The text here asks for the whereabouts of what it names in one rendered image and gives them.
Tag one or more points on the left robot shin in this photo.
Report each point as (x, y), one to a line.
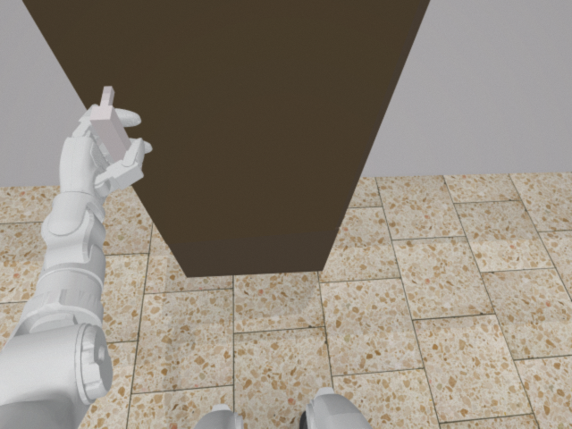
(220, 407)

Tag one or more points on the left robot upper arm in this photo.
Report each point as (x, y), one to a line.
(49, 379)

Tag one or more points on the left robot hand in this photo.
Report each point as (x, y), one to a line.
(82, 160)

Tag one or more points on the handle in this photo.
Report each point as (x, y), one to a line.
(109, 127)

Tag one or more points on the left robot forearm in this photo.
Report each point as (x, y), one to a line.
(72, 277)

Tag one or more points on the right robot thigh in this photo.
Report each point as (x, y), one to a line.
(334, 411)

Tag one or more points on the cupboard door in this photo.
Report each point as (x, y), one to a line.
(258, 111)

